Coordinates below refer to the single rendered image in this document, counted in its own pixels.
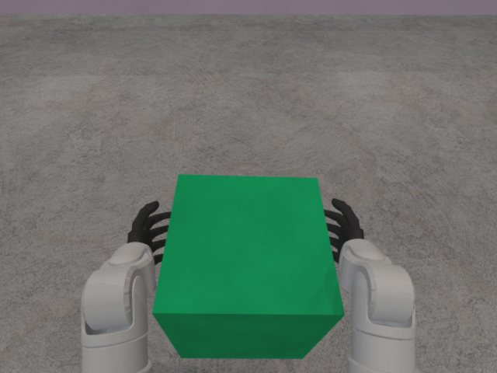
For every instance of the robot right hand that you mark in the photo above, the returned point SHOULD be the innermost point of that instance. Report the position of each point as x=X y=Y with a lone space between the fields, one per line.
x=350 y=227

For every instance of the robot left hand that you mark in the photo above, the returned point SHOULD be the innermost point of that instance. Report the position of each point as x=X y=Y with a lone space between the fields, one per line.
x=141 y=228

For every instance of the robot right forearm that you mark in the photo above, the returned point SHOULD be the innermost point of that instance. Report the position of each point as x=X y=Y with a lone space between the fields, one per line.
x=382 y=310

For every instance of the robot left forearm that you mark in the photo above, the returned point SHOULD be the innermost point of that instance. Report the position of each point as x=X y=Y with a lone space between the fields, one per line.
x=114 y=312

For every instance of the carton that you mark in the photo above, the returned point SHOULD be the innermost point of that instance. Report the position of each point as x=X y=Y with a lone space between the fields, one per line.
x=247 y=270

